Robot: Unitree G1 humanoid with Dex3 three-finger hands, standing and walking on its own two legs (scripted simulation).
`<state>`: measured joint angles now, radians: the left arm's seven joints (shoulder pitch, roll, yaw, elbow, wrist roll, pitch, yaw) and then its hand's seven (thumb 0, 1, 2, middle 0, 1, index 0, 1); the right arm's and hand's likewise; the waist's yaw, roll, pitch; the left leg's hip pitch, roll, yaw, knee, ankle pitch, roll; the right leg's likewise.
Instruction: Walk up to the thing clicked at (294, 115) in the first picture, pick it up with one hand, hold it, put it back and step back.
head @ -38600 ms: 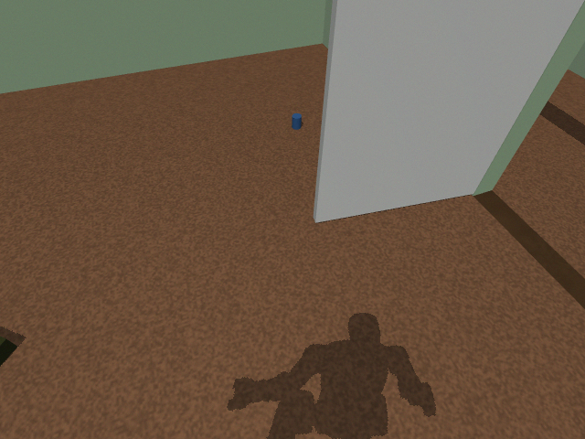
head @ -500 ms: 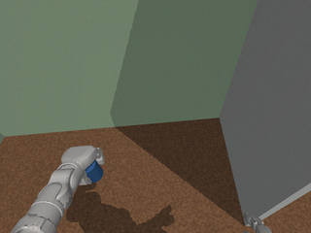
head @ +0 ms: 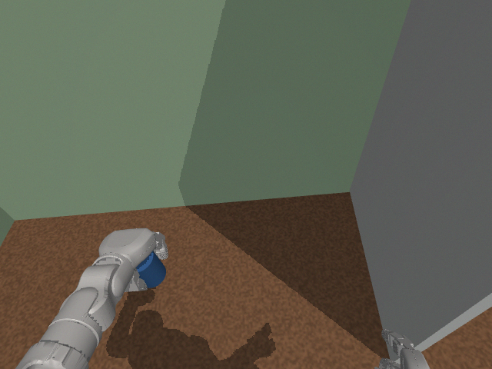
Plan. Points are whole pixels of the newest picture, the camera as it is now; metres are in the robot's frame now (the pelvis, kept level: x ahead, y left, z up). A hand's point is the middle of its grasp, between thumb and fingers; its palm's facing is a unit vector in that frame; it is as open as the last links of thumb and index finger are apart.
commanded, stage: hold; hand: left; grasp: from above
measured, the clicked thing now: (146, 266) +0.31 +0.22 -0.05
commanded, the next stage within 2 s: crouch in 0.44 s
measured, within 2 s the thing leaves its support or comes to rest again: neither
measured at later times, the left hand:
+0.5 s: hand (136, 273) +0.29 +0.22 -0.03, palm faces -0.45 -0.06 -0.89, open 8.1 cm
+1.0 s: hand (147, 293) +0.30 +0.24 -0.14, palm faces -0.46 +0.00 -0.89, open 8.1 cm
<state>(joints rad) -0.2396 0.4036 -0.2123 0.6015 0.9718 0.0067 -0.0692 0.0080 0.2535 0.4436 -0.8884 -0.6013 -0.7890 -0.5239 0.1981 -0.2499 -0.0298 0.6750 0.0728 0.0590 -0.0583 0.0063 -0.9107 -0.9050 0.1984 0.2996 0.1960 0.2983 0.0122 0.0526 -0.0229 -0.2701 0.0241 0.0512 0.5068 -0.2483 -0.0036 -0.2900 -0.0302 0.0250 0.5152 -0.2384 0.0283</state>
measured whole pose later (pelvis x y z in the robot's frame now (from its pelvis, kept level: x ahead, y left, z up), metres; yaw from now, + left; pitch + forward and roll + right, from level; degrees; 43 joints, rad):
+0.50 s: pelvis +0.00 +0.00 +0.00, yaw +0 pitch +1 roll +0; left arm -0.24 0.40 -0.21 0.61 0.98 0.00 -0.06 0.01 0.24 0.46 -0.89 -0.61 -0.79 -0.53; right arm 0.20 -0.25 -0.03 0.68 0.07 0.07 -0.06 0.01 -0.91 -0.91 0.20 0.30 0.20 0.30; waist 0.01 0.05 -0.01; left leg -0.26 0.02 0.05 0.48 -0.24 0.00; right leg -0.28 -0.03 0.02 0.49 -0.23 0.03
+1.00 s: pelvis -0.01 +0.00 -0.04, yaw +2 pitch +12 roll -1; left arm -0.39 0.38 -0.18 0.97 1.13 -0.07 0.23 0.01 0.27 0.45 -0.86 -0.63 -0.77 -0.54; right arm 0.20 -0.26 -0.06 0.70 0.02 0.06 -0.02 0.00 -0.90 -0.90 0.20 0.30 0.20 0.30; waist -0.04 0.00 -0.07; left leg -0.69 0.03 0.01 0.85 -0.36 -0.01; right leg -0.68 -0.03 0.00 0.83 -0.35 0.03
